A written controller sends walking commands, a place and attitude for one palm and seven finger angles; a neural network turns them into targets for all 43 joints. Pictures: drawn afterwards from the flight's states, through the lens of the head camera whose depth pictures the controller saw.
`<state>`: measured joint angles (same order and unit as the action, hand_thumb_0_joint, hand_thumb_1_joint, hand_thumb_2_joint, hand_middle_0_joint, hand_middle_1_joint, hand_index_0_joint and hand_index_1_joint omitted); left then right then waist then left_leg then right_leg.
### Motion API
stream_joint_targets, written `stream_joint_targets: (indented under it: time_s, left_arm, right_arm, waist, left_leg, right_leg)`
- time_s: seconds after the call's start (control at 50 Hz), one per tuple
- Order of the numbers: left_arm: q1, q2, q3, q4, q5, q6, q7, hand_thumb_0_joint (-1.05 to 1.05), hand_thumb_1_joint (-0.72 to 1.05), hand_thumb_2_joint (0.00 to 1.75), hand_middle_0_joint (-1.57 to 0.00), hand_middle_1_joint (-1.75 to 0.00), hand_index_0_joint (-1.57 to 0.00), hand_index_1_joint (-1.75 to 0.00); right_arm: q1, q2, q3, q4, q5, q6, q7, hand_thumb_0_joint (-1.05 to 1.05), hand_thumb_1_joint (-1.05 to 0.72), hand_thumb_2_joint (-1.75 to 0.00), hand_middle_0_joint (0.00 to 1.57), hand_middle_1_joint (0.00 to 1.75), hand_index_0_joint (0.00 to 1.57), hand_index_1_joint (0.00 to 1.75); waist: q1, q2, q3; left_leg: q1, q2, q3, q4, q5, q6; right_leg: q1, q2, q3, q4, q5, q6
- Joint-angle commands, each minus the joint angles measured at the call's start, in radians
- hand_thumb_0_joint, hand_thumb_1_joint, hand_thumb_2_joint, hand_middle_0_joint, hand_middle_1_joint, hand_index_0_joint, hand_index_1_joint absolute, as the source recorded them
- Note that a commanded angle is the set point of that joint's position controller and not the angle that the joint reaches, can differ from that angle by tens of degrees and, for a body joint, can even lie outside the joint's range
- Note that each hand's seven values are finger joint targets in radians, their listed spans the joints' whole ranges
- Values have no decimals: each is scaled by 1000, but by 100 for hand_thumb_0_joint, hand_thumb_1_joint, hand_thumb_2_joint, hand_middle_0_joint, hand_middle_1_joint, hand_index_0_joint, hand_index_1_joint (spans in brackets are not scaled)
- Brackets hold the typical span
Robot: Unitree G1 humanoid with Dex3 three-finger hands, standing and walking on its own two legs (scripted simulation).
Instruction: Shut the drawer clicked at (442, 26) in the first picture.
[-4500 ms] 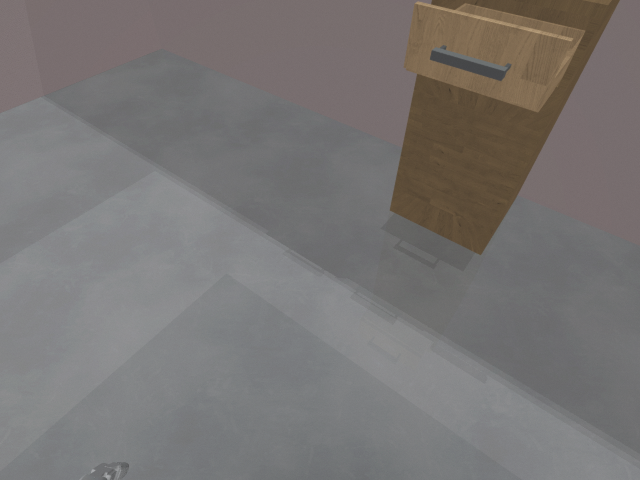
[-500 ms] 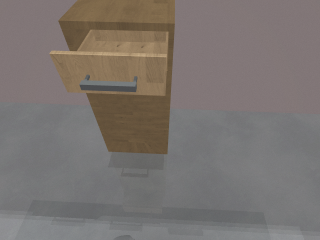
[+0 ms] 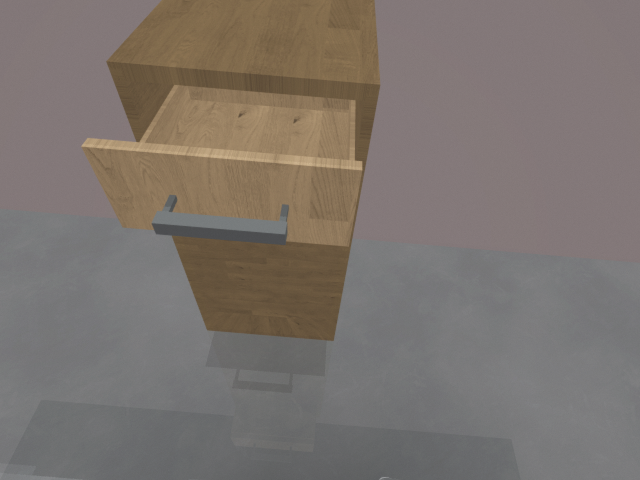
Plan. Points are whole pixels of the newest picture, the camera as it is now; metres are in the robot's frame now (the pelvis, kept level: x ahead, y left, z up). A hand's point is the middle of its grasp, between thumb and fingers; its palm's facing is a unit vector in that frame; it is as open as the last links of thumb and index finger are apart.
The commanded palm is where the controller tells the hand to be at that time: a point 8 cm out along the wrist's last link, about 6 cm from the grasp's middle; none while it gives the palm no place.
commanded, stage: come to a stop and stand still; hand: left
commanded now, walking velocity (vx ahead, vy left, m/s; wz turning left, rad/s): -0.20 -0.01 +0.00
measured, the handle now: (224, 217) +0.45 +0.18 +0.04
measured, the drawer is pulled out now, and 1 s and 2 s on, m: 0.17 0.17 0.17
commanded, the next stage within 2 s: look again from close up in 0.80 s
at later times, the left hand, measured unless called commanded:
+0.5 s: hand out of the picture +0.04 +0.16 -0.16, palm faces +0.08 -0.97 -0.24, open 7.3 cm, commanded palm none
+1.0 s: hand out of the picture -0.01 +0.15 -0.18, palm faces -0.01 -0.98 -0.20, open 7.4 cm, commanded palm none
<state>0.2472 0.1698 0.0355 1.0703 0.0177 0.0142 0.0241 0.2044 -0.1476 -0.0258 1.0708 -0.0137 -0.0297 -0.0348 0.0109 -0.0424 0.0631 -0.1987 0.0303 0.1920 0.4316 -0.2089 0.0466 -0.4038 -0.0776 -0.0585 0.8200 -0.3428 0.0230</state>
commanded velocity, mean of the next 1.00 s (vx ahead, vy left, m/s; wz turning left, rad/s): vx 0.02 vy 0.01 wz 0.00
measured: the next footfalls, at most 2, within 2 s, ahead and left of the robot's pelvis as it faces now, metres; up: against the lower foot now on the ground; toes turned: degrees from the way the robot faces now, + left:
right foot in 0.12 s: +0.08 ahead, -0.14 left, +0.00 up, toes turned -6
left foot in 0.60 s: +0.04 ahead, +0.10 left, +0.00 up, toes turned +6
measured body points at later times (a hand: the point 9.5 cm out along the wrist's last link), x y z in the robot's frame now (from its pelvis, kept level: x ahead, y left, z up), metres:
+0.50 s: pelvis -0.02 -0.03 +0.00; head +0.01 -0.05 +0.45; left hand +0.04 +0.21 -0.14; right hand +0.03 -0.28 -0.16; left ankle -0.08 +0.12 -0.70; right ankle +0.04 -0.13 -0.74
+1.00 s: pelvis -0.01 -0.03 -0.01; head +0.03 -0.03 +0.44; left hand -0.01 +0.20 -0.16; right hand -0.04 -0.24 -0.17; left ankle -0.08 +0.12 -0.74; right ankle -0.03 -0.13 -0.74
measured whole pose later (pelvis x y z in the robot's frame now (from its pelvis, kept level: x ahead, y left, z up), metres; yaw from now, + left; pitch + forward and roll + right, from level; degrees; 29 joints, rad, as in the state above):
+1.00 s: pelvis -0.01 -0.03 -0.01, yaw +0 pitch +2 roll +0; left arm 0.28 0.16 0.00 1.05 0.02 0.00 0.03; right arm 0.30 -0.13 -0.02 1.11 -0.02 0.01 -0.03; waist -0.02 0.02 0.06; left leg -0.21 0.07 0.02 0.57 -0.37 -0.02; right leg -0.28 0.01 -0.07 0.54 -0.31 -0.03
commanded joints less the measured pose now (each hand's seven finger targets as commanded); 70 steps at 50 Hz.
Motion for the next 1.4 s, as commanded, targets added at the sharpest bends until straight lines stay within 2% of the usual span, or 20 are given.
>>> stream_joint_targets:
  time_s: [0.0,0.08,0.12,0.14,0.26,0.44,0.54,0.58,0.6,0.7,0.8,0.86,0.88,0.9,0.94,0.98,1.06,1.12,1.18,1.38]
  left_arm:
    - [80,37,12,-38,4,16,12,0,90,90,-20,-30,-20,-30]
    - [101,82,26,-51,8,2,14,0,90,90,-20,-30,-20,-30]
    - [80,186,37,-62,13,-15,17,0,90,90,-20,-30,-20,-30]
    - [97,209,43,-69,7,-17,18,0,90,90,-20,-30,-20,-30]
    - [-15,165,45,-114,3,-17,27,0,90,90,-20,-30,-20,-30]
    - [9,199,62,-109,17,-10,10,0,90,90,-20,-30,-20,-30]
    - [-59,153,40,-81,-1,3,4,0,90,90,-20,-30,-20,-30]
    - [-25,52,17,-90,-9,7,-7,0,90,90,-20,-30,-20,-30]
    - [-45,53,17,-87,-1,10,-13,0,90,90,-20,-30,-20,-30]
    - [17,55,20,-28,6,-5,-28,0,90,90,-20,-30,-20,-30]
    - [-22,41,6,-30,-10,-14,-18,0,90,90,-20,-30,-20,-30]
    - [91,67,13,24,-10,-26,-9,0,90,90,-20,-30,-20,-30]
    - [133,202,-9,-28,-4,-27,9,0,90,90,-20,-30,-20,-30]
    - [144,149,-8,-32,-1,-10,12,0,90,90,-20,-30,-20,-30]
    - [142,136,-6,-59,5,-42,22,0,90,90,-20,-30,-20,-30]
    - [147,120,-10,-70,7,-56,29,0,90,90,-20,-30,-20,-30]
    - [85,125,3,-105,4,-40,33,0,90,90,-20,-30,-20,-30]
    - [92,104,-3,-99,-1,-38,30,0,90,90,-20,-30,-20,-30]
    - [122,121,4,-87,-3,-39,32,0,90,90,-20,-30,-20,-30]
    - [65,110,-11,-89,-3,-25,22,0,90,90,-20,-30,-20,-30]
  right_arm:
    - [28,-150,-43,-35,-6,15,-10,0,-90,-90,20,30,20,30]
    - [25,-150,-60,-39,-4,37,-3,0,-90,-90,20,30,20,30]
    - [74,-74,-53,-56,8,46,10,0,-90,-90,20,30,20,30]
    - [45,-63,-49,-68,10,69,5,0,-90,-90,20,30,20,30]
    - [57,-103,-57,-55,-3,89,17,0,-90,-90,20,30,20,30]
    - [39,-97,-38,-80,-2,66,33,0,-90,-90,20,30,20,30]
    - [239,-79,-17,3,-4,40,20,0,-90,-90,20,30,20,30]
    - [198,-177,-29,-25,-20,30,13,0,-90,-90,20,30,20,30]
    - [109,-206,-28,-47,-22,29,8,0,-90,-90,20,30,20,30]
    - [96,-145,-10,-17,-11,3,-14,0,-90,-90,20,30,20,30]
    - [177,-153,-22,40,-12,6,-25,0,-90,-90,20,30,20,30]
    - [182,-131,-29,57,3,7,-24,0,-90,-90,20,30,20,30]
    - [78,-147,-18,-30,-7,23,-16,0,-90,-90,20,30,20,30]
    - [85,-134,-31,-72,-9,13,-10,0,-90,-90,20,30,20,30]
    - [127,-79,-18,-45,-4,14,-6,0,-90,-90,20,30,20,30]
    - [91,-71,-13,-64,-1,12,-3,0,-90,-90,20,30,20,30]
    - [91,-62,-19,-67,2,18,-9,0,-90,-90,20,30,20,30]
    - [116,-98,-21,-45,-2,7,-9,0,-90,-90,20,30,20,30]
    - [93,-114,-20,-55,-1,13,-14,0,-90,-90,20,30,20,30]
    - [26,-133,-8,-54,-5,14,-4,0,-90,-90,20,30,20,30]
  waist:
    - [-3,195,-48]
    - [18,141,-60]
    - [-11,-123,-101]
    - [28,-200,-144]
    - [7,-85,-107]
    - [47,-148,-89]
    - [-49,-59,-83]
    - [-27,227,2]
    - [-14,280,59]
    - [-2,182,71]
    - [-43,210,-18]
    - [-9,153,-87]
    - [13,7,31]
    - [11,-44,16]
    - [-5,-228,-163]
    - [1,-137,-188]
    - [-27,-17,-99]
    - [-26,78,-76]
    - [-14,85,-127]
    - [-11,57,-42]
  left_leg:
    - [30,284,-166,-85,612,109]
    - [-6,223,-145,50,424,34]
    - [-138,24,-36,270,-157,-68]
    - [-149,-3,-117,431,-406,-71]
    - [-260,2,-221,703,-229,-98]
    - [-140,2,-156,287,-245,-80]
    - [164,0,-135,-108,-98,-50]
    - [-44,261,-463,-332,-432,37]
    - [-168,308,-550,-402,-526,77]
    - [25,216,-340,-285,-3,71]
    - [196,221,-291,-94,636,82]
    - [96,156,-241,17,498,7]
    - [-24,63,-220,17,92,-27]
    - [-112,49,-181,70,-95,-44]
    - [-133,1,-166,197,-110,-46]
    - [-185,11,-174,267,-199,-46]
    - [-105,19,-165,171,-81,-42]
    - [16,69,-193,99,284,-23]
    - [34,72,-170,133,379,-35]
    - [26,79,-209,7,233,-15]
  right_leg:
    - [75,8,-7,-98,5,1]
    - [190,-5,5,-332,281,-14]
    - [264,-269,240,-410,816,-127]
    - [244,-336,304,-455,890,-207]
    - [244,-254,207,-478,588,-205]
    - [247,-220,250,-612,49,-182]
    - [46,-93,135,-552,-148,-64]
    - [16,35,-15,-284,-56,-6]
    - [19,44,-13,-178,-47,-3]
    - [-82,35,43,14,0,3]
    - [15,41,4,-222,-54,3]
    - [274,18,12,-458,289,-16]
    - [229,25,73,-431,189,-49]
    - [183,-35,131,-433,47,-59]
    - [322,-109,233,-450,342,-99]
    - [412,-154,249,-390,674,-138]
    - [271,-125,169,-375,584,-137]
    - [222,-39,88,-314,585,-70]
    - [294,-49,79,-301,716,-68]
    - [248,-25,73,-367,385,-43]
